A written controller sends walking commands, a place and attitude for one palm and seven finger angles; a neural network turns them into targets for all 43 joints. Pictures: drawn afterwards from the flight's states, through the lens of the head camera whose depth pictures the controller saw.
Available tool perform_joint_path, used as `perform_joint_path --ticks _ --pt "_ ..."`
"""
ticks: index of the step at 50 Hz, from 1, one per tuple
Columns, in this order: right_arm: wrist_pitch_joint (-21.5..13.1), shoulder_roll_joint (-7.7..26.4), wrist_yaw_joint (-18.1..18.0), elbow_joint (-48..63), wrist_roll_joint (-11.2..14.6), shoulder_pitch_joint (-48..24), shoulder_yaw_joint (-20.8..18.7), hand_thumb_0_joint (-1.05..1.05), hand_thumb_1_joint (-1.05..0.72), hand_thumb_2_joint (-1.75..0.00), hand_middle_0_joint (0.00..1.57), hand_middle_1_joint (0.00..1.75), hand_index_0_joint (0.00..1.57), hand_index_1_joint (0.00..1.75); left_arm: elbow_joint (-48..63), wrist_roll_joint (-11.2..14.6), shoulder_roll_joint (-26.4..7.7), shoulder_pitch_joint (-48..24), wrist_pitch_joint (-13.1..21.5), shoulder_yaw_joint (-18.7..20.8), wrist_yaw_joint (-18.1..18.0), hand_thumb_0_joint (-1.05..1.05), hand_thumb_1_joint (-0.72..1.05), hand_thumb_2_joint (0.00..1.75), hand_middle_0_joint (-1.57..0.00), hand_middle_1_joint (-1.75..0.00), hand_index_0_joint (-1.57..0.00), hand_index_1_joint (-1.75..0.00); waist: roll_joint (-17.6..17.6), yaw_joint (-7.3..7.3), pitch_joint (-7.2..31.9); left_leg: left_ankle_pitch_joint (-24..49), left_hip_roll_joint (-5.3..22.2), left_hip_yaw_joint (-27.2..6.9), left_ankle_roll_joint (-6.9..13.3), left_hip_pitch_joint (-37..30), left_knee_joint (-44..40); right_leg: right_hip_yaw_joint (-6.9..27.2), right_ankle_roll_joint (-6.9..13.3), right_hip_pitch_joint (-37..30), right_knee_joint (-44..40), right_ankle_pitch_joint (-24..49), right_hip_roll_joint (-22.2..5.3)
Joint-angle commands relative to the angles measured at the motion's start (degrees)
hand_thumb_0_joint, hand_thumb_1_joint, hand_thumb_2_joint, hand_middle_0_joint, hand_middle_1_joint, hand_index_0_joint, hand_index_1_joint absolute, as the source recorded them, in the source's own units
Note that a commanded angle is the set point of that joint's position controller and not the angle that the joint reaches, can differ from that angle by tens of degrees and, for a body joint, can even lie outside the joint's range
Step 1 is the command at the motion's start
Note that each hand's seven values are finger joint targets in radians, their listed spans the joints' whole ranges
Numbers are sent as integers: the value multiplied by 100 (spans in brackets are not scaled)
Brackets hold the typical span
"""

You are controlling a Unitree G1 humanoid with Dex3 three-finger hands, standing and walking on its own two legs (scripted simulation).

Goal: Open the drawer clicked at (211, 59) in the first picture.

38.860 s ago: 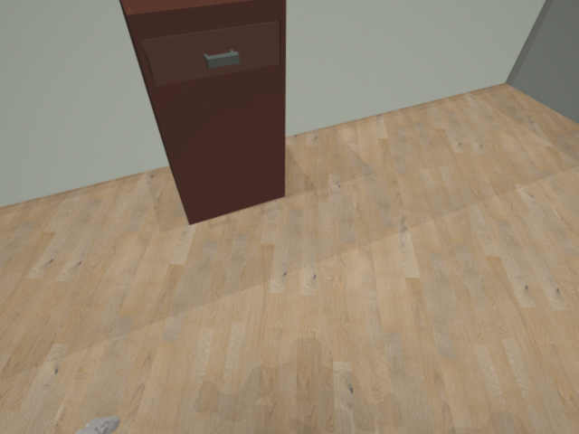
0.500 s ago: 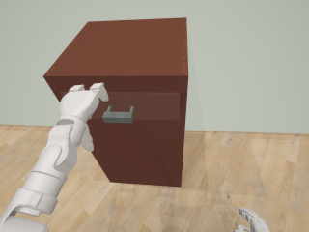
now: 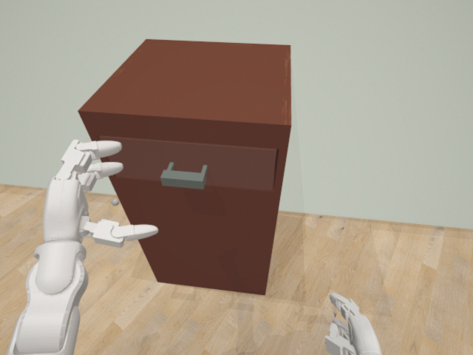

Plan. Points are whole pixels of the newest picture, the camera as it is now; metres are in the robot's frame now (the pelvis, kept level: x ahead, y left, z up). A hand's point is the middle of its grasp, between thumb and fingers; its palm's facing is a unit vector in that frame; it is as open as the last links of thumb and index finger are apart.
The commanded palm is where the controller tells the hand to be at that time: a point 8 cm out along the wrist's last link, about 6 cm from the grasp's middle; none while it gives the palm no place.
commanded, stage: draw the hand back to the body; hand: left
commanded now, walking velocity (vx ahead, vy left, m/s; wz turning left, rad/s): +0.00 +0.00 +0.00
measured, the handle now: (185, 173) +0.52 +0.19 -0.02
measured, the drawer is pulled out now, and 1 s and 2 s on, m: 0.00 0.00 0.00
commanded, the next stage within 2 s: step back with the hand held close in 0.70 s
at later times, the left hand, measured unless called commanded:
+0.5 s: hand (44, 290) +0.15 +0.24 +0.16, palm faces +0.43 -0.81 -0.39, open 8.6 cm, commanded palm +0.10 +0.28 +0.17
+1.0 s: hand (39, 291) +0.15 +0.26 +0.14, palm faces +0.39 -0.81 -0.43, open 7.4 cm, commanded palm +0.08 +0.30 +0.17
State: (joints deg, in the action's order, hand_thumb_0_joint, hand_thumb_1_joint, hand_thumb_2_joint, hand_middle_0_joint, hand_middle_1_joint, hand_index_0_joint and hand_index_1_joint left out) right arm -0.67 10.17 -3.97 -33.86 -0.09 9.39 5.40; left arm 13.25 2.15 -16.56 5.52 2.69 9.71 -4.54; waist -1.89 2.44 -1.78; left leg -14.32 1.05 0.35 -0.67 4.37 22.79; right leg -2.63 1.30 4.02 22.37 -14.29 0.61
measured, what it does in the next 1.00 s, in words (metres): stands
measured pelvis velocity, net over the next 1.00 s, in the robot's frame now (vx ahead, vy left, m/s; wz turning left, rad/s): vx -0.04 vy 0.01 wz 0.06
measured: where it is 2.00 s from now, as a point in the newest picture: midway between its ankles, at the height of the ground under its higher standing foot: outside the picture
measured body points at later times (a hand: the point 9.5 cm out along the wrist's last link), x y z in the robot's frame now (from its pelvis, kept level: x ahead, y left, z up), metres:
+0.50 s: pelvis -0.02 +0.00 +0.00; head -0.05 -0.02 +0.45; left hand +0.12 +0.28 +0.18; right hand +0.18 -0.22 -0.08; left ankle -0.02 +0.13 -0.74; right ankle -0.02 -0.10 -0.74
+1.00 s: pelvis -0.04 +0.01 -0.01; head -0.02 +0.01 +0.44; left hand +0.12 +0.30 +0.17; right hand +0.15 -0.22 -0.09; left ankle -0.02 +0.13 -0.74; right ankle -0.02 -0.10 -0.74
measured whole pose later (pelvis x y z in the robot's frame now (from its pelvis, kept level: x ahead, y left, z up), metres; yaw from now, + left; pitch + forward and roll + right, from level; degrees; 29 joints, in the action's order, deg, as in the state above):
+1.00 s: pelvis -0.04 +0.01 -0.01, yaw +3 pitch +0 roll -2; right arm -3.6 13.5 -4.9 -33.5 -1.2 10.6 0.5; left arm 30.9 1.9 -18.9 32.9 8.2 18.2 -7.4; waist -2.4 0.0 -2.5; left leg -13.5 0.3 -3.2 0.1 16.3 30.1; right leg -6.2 0.7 12.4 25.0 -12.3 -0.1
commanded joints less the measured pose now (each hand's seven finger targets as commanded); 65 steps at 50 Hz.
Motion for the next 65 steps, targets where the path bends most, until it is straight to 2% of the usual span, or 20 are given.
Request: perform_joint_path --ticks 1,5,9,12,16,19,26,36,38,39,40,41,43,45,47,50,53,55,61,65 --pt "-414 712 -62 863 -38 -791 -381 0 -90 -90 20 30 20 30 1615 116 -905 -466 442 626 -80 0 6 54 -26 -84 -26 -84 -327 44 811 1750 -84 93 100 -52 -263 -33 -17 -279 -262 1737 -10" --pt "-557 775 -31 841 -22 -748 -485 0 -90 -90 20 30 20 30 2031 129 -888 292 535 687 -94 0 20 60 -25 -75 -25 -75 60 37 908 1747 -86 82 130 -52 -223 -20 -56 -300 -268 1712 -16" --pt "-673 806 -65 763 -26 -713 -558 0 -90 -90 20 30 20 30 2290 123 -1045 971 619 950 -168 0 34 66 -24 -66 -24 -66 -37 61 835 1516 -117 114 131 -24 -224 -12 -75 -210 -343 1455 -32" --pt "-749 828 -105 714 -31 -706 -617 0 -90 -90 20 30 20 30 2378 133 -1247 1437 675 1231 -211 0 44 70 -23 -59 -23 -59 196 86 644 1293 -140 115 139 31 -187 25 -95 -65 -495 1190 -14" --pt "-830 753 -145 701 -9 -692 -621 0 -90 -90 20 30 20 30 2546 129 -1147 1861 743 1263 -237 0 58 76 -22 -50 -22 -50 -200 89 457 1022 -135 121 131 65 -173 58 -96 111 -547 807 -55" --pt "-909 729 -161 698 0 -694 -627 0 -90 -90 20 30 20 30 2596 120 -1102 2203 756 1287 -237 0 69 81 -22 -43 -22 -43 -180 97 223 847 -114 67 115 132 -209 44 -92 240 -616 539 -31" --pt "-1059 728 -218 608 -34 -660 -620 0 -90 -90 20 30 20 30 2431 57 -993 1859 757 1150 -288 0 90 90 -20 -30 -20 -30 114 30 -23 479 -131 17 154 105 -227 81 -129 474 -782 4 -30" --pt "-1139 681 -200 595 -74 -716 -543 0 -90 -90 20 30 20 30 2566 41 -1033 1886 741 1216 -314 0 90 90 -20 -30 -20 -30 -143 152 312 712 -113 -76 112 101 -323 42 -70 85 -594 315 -54" --pt "-1152 692 -184 588 -60 -693 -527 0 -90 -90 20 30 20 30 2617 14 -1054 1791 721 1184 -308 0 90 90 -20 -30 -20 -30 -331 113 185 683 -102 -108 85 155 -374 34 -58 111 -586 287 -67" --pt "-1155 670 -188 584 -72 -720 -529 0 -90 -90 20 30 20 30 2538 34 -1042 1891 717 1229 -320 0 90 90 -20 -30 -20 -30 -196 151 136 687 -109 -104 84 198 -381 5 -60 103 -594 306 -40" --pt "-1156 691 -177 598 -62 -710 -541 0 -90 -90 20 30 20 30 2618 13 -1066 1811 726 1211 -308 0 90 90 -20 -30 -20 -30 -230 122 139 701 -103 -103 88 185 -364 38 -56 122 -590 308 -51" --pt "-926 936 -145 800 -24 -625 -612 0 -90 -90 20 30 20 30 2600 42 -1470 1878 849 1759 -292 0 90 90 -20 -30 -20 -30 56 -115 -416 484 -4 -308 207 770 -170 152 -126 972 -840 99 -276" --pt "-742 874 -160 783 -113 -701 -635 0 -90 -90 20 30 20 30 2490 -48 -1177 2195 864 1455 -255 0 90 90 -20 -30 -20 -30 326 -153 -380 644 -19 -424 182 802 48 129 -95 1155 -877 37 -377" --pt "-625 935 -168 863 -141 -494 -710 0 -90 -90 20 30 20 30 2644 -85 -977 2417 866 1285 -293 0 90 90 -20 -30 -20 -30 314 -238 124 648 2 -437 146 861 492 232 8 1093 -644 100 -605" --pt "-548 933 -188 941 -138 -407 -759 0 -90 -90 20 30 20 30 2895 -47 -1036 2741 894 1380 -348 0 90 90 -20 -30 -20 -30 119 -240 643 957 24 -420 123 860 723 235 119 881 -333 657 -764" --pt "-434 911 -192 1104 -35 -300 -807 0 -90 -90 20 30 20 30 3254 42 -1168 3173 893 1530 -434 0 90 90 -20 -30 -20 -30 241 -269 1190 1791 184 -473 78 1031 759 154 189 436 188 1408 -840" --pt "-451 870 -215 1195 -12 -348 -819 0 -90 -90 20 30 20 30 3677 87 -1433 3418 940 1801 -483 0 90 90 -20 -30 -20 -30 -171 -215 1382 2664 363 -682 78 1211 420 14 54 137 710 1928 -564" --pt "-461 880 -190 1223 21 -393 -798 0 -90 -90 20 30 20 30 3856 91 -1550 3403 975 1878 -450 0 90 90 -20 -30 -20 -30 -499 -165 1425 2672 469 -810 167 1396 142 -54 -121 49 994 1655 -272" --pt "-648 978 -154 1104 -51 -345 -787 0 -90 -90 20 30 20 30 3635 41 -1432 3361 1086 1846 -448 0 90 90 -20 -30 -20 -30 -713 -161 1122 1593 734 -974 350 2165 -180 68 -177 48 1260 626 -107" --pt "-639 980 -86 1054 -6 -320 -792 0 -90 -90 20 30 20 30 3253 25 -1327 3201 1078 1763 -427 0 90 90 -20 -30 -20 -30 64 -244 849 135 392 -648 235 2517 323 465 -74 405 501 625 -521"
